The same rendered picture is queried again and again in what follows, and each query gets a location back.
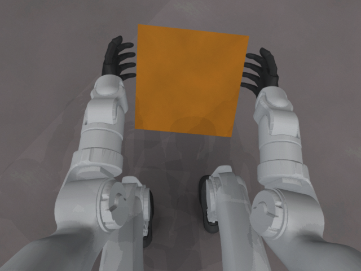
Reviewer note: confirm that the robot left upper arm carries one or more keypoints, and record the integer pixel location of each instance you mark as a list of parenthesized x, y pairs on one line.
[(87, 212)]

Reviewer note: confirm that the robot right shin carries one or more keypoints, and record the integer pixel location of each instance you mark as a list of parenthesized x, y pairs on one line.
[(222, 169)]

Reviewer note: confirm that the robot right upper arm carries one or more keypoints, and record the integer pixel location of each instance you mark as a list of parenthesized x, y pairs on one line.
[(292, 225)]

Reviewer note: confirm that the carton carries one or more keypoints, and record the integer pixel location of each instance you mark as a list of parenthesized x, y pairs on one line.
[(188, 81)]

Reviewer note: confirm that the robot left hand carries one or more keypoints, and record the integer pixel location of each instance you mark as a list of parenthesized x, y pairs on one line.
[(112, 59)]

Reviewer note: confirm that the robot right thigh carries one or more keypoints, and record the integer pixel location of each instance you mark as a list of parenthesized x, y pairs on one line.
[(242, 248)]

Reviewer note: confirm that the right robot forearm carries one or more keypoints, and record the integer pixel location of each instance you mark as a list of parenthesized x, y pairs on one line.
[(281, 164)]

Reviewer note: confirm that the robot right hand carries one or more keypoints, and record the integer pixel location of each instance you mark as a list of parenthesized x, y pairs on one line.
[(267, 72)]

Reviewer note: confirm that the left robot forearm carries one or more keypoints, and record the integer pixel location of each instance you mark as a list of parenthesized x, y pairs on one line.
[(99, 152)]

